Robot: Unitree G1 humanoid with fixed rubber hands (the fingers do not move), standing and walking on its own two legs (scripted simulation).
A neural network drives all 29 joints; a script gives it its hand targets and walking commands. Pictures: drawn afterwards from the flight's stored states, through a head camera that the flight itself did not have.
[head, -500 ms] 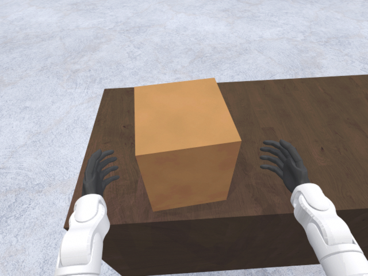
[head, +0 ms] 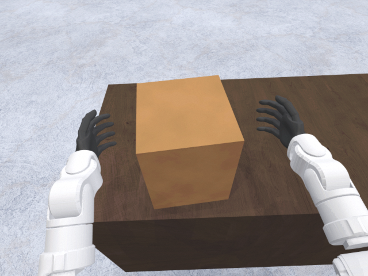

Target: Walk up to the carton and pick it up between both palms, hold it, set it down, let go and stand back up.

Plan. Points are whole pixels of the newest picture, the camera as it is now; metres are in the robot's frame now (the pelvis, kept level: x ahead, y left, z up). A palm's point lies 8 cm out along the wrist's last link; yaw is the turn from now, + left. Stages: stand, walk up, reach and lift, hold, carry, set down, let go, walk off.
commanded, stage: reach and lift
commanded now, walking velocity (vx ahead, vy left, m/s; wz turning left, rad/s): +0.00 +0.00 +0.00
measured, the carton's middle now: (185, 144) +0.44 +0.05 +0.02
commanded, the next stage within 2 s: none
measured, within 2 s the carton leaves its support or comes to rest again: neither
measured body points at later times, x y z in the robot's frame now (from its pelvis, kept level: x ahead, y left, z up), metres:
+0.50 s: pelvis +0.00 +0.00 +0.00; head +0.04 -0.01 +0.45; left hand +0.40 +0.25 +0.17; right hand +0.48 -0.14 +0.16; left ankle -0.01 +0.15 -0.75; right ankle +0.03 -0.10 -0.75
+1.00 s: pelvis +0.00 +0.00 +0.00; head +0.05 +0.00 +0.45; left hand +0.42 +0.26 +0.14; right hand +0.50 -0.13 +0.14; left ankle -0.01 +0.15 -0.75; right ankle +0.03 -0.10 -0.75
